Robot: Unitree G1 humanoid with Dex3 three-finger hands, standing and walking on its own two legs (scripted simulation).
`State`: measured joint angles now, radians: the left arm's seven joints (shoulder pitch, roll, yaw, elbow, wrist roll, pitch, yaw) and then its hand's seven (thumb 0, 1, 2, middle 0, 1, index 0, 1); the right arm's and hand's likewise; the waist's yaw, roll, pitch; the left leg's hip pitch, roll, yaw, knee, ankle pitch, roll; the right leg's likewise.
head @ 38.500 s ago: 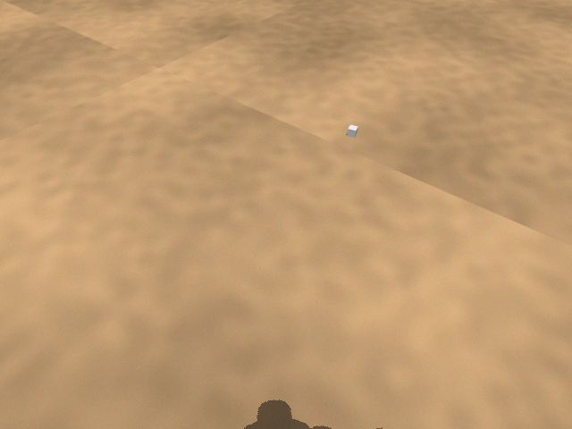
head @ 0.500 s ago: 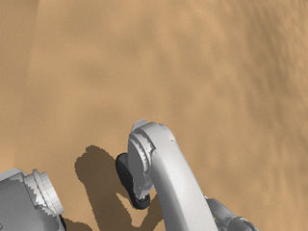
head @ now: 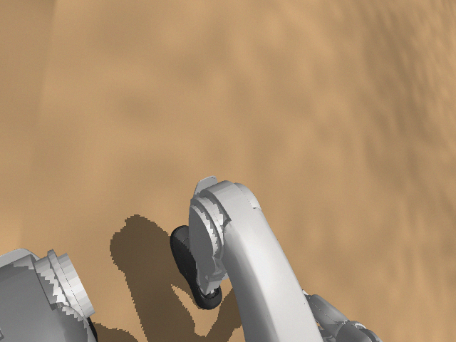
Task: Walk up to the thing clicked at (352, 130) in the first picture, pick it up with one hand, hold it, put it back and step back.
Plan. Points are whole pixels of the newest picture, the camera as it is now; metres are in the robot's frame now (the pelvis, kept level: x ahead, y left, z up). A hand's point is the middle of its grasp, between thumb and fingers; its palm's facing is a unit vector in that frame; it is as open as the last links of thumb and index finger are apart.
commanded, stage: close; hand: left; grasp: from above
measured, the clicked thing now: out of the picture +0.47 +0.31 -0.28
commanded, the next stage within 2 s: none
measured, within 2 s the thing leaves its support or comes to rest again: neither
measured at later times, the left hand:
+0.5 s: hand out of the picture +0.45 +0.28 -0.26, palm faces -0.47 -0.04 -0.88, open 10.3 cm
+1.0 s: hand out of the picture +0.44 +0.28 -0.26, palm faces -0.49 -0.04 -0.87, open 10.8 cm
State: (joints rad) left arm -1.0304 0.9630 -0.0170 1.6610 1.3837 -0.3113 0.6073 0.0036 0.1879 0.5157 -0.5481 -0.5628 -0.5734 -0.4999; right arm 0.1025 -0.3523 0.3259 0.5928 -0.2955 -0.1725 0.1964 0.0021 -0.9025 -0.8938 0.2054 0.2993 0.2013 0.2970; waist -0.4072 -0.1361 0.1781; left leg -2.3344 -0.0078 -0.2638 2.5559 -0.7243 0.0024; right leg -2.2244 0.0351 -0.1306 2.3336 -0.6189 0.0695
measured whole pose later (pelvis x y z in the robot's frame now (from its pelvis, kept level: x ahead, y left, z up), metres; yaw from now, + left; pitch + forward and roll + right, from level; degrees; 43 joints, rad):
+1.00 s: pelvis +0.00 +0.00 +0.00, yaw +0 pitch +27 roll -16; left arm -1.02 0.96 -0.03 1.65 1.38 -0.31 0.60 0.00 0.06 0.56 -0.45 -0.65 -0.46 -0.57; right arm 0.10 -0.35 0.33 0.60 -0.29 -0.19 0.20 0.00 -0.90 -0.89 0.21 0.30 0.20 0.30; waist -0.40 -0.14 0.18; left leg -2.33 -0.01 -0.26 2.55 -0.72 0.00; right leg -2.22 0.04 -0.13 2.33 -0.62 0.07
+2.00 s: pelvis +0.00 +0.00 +0.00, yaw +0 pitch +27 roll -16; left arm -1.03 0.96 -0.06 1.66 1.37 -0.30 0.60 0.00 0.00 0.61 -0.38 -0.74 -0.40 -0.65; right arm 0.09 -0.35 0.33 0.60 -0.29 -0.19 0.20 0.00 -0.90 -0.89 0.21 0.30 0.20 0.30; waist -0.40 -0.14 0.18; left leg -2.33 -0.01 -0.27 2.55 -0.72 0.01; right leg -2.22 0.04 -0.13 2.32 -0.62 0.07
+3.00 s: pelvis +0.00 +0.00 +0.00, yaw -1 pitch +27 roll -17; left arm -1.02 0.97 -0.05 1.64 1.37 -0.32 0.59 0.00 -0.06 0.66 -0.29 -0.79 -0.33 -0.71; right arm 0.10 -0.35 0.34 0.60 -0.29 -0.19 0.20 0.00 -0.90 -0.89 0.21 0.30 0.20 0.30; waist -0.40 -0.14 0.19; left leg -2.33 -0.01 -0.27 2.56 -0.72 0.01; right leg -2.21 0.04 -0.14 2.32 -0.62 0.07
